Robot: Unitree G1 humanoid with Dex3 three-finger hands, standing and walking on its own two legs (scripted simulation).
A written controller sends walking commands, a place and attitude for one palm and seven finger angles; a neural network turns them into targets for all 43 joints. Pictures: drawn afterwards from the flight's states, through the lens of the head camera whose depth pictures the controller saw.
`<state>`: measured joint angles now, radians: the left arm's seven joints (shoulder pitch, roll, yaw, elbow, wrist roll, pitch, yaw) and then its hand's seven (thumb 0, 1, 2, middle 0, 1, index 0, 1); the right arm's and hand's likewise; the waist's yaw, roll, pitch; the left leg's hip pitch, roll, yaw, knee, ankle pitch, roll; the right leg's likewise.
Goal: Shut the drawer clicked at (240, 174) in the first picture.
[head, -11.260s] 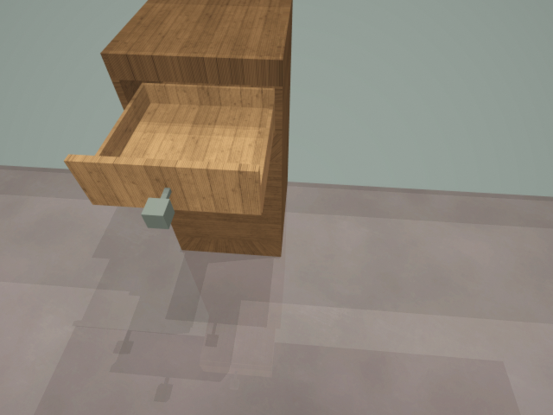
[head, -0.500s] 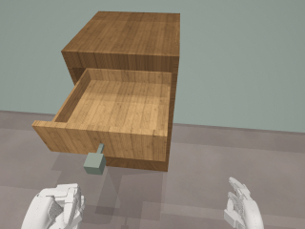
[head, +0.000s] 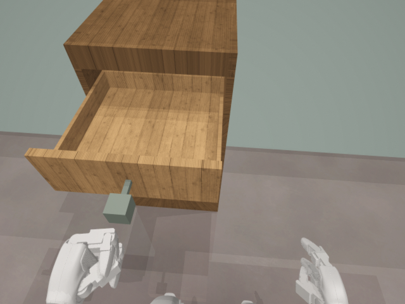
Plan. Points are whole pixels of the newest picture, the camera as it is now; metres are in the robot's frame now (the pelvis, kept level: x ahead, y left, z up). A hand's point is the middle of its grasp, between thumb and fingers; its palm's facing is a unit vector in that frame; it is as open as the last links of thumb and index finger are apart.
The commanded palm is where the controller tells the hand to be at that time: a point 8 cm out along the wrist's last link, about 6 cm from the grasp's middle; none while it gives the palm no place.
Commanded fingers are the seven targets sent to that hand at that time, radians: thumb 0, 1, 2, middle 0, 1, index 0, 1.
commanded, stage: bring the fist close to the handle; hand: left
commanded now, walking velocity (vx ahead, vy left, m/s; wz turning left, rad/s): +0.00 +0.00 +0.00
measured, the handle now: (123, 199) +0.32 +0.18 +0.03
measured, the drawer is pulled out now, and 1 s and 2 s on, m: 0.30 0.30 0.22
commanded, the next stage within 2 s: push the drawer shut in 0.88 s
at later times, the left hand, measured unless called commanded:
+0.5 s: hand (133, 247) +0.22 +0.14 +0.02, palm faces -0.05 -1.00 -0.04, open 3.3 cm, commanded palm +0.20 +0.20 +0.03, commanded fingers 0.00 0.90 0.90 -1.40 -1.60 -1.40 -1.60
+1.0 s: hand (133, 248) +0.22 +0.14 +0.02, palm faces -0.05 -1.00 -0.04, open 3.3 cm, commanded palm +0.20 +0.20 +0.03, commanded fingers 0.00 0.90 0.90 -1.40 -1.60 -1.40 -1.60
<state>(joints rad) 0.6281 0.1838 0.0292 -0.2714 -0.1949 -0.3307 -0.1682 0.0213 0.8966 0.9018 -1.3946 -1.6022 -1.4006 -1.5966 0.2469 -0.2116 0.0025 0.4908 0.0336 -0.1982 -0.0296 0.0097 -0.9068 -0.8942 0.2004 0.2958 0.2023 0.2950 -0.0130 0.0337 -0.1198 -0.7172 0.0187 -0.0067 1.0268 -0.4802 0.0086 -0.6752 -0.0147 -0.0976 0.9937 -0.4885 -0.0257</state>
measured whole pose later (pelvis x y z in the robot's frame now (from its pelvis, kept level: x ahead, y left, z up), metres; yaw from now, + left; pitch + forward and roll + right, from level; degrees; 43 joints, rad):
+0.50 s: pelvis +0.00 +0.00 -0.03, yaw -1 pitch +16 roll -2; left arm 0.44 0.18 0.02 -0.11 -0.16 -0.39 -0.12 0.02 0.90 0.90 -1.39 -1.60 -1.40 -1.60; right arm 0.23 -0.22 0.01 0.47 0.01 -0.14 -0.02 0.01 -0.91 -0.89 0.20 0.30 0.20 0.29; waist -0.03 0.02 -0.15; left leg -0.92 0.02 -0.01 1.17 -0.53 0.01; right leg -0.88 -0.02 -0.10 1.14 -0.54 -0.03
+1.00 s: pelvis +0.00 +0.00 -0.03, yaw +0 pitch +17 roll -2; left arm 0.47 0.19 0.02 -0.15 -0.18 -0.39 -0.12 0.02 0.90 0.90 -1.39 -1.60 -1.40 -1.60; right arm 0.23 -0.22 0.01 0.46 0.02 -0.10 -0.02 0.01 -0.91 -0.89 0.20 0.30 0.20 0.29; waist -0.03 0.03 -0.16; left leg -0.94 0.03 -0.02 1.19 -0.54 0.00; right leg -0.89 -0.01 -0.10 1.15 -0.55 -0.03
